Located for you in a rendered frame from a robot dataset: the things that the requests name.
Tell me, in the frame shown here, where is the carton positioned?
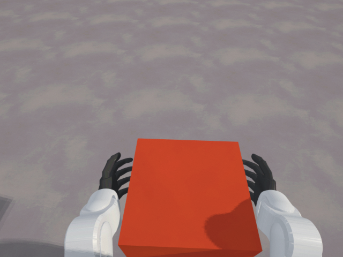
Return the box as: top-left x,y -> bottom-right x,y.
118,138 -> 263,257

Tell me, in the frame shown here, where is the right robot hand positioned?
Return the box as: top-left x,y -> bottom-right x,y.
242,154 -> 276,206

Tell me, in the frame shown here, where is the robot left forearm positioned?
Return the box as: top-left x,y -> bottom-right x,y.
64,188 -> 122,257

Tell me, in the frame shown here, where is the robot right forearm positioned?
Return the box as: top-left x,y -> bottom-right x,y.
256,190 -> 323,257

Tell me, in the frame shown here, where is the left robot hand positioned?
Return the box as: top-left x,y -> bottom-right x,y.
98,153 -> 133,199

